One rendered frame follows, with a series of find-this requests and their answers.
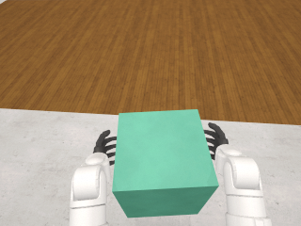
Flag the robot right hand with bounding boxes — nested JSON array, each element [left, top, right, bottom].
[[203, 122, 229, 160]]

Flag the robot left hand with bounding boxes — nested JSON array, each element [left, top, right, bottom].
[[93, 130, 117, 166]]

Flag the robot left forearm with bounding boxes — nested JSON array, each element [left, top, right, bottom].
[[69, 152, 111, 226]]

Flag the robot right forearm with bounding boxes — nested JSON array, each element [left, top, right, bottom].
[[214, 144, 272, 226]]

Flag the carton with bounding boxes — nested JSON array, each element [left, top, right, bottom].
[[112, 109, 219, 218]]

